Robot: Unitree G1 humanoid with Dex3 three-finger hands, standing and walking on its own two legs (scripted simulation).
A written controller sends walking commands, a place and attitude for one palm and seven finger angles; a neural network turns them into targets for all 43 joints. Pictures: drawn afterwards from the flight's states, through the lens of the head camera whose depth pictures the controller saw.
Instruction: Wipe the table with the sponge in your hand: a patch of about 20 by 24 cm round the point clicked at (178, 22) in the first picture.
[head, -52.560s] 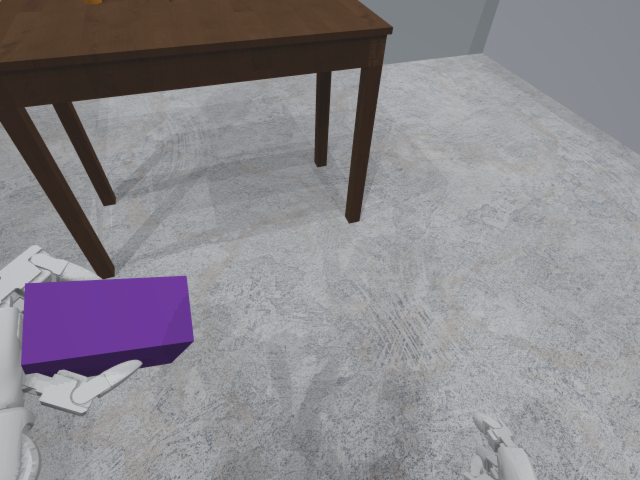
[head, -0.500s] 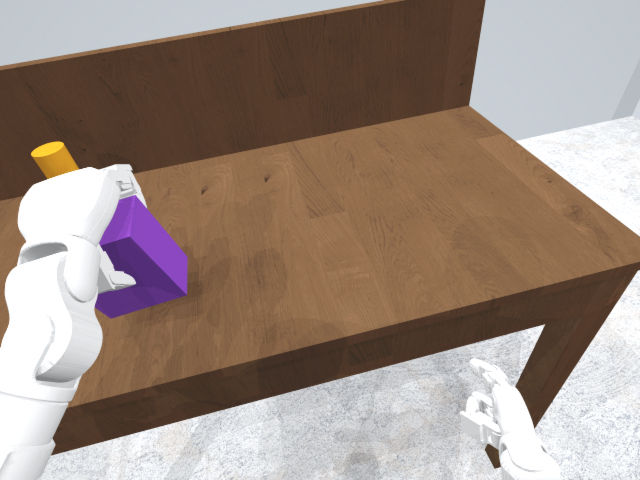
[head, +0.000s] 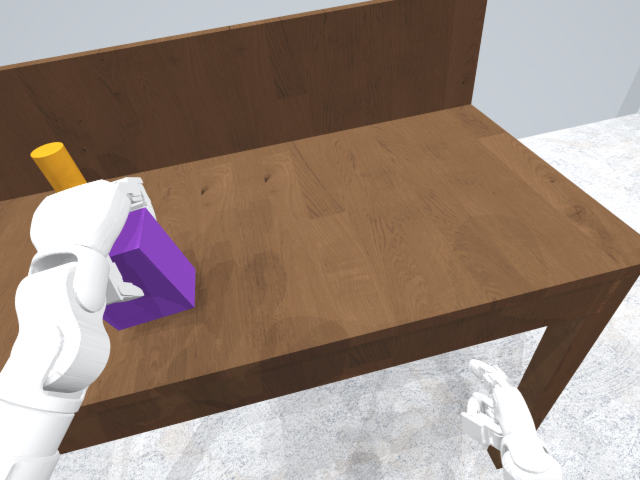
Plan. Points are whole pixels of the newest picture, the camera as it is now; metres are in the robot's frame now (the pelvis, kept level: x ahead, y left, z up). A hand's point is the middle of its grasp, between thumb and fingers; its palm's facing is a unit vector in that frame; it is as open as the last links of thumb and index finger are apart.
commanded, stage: move the sponge above the wiping area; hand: left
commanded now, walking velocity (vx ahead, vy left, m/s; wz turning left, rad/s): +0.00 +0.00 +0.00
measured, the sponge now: (141, 281) +0.28 +0.28 +0.14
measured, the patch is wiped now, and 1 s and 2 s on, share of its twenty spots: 0.00 0.00 0.25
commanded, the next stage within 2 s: lower the sponge onto the table in 0.14 s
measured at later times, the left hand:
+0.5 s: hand (113, 252) +0.27 +0.28 +0.20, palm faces +0.15 -0.03 -0.99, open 10.3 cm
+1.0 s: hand (117, 254) +0.28 +0.29 +0.19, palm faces +0.17 -0.05 -0.98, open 10.3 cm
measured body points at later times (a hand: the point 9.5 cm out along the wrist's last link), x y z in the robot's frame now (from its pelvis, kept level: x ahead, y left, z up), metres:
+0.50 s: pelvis +0.00 +0.00 +0.00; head -0.03 -0.06 +0.44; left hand +0.26 +0.28 +0.25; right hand +0.26 -0.19 -0.07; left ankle +0.03 +0.11 -0.74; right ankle +0.03 -0.08 -0.74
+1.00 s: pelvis +0.00 +0.00 +0.00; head -0.03 -0.05 +0.45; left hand +0.27 +0.29 +0.24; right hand +0.26 -0.18 -0.07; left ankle +0.03 +0.11 -0.74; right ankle +0.03 -0.08 -0.74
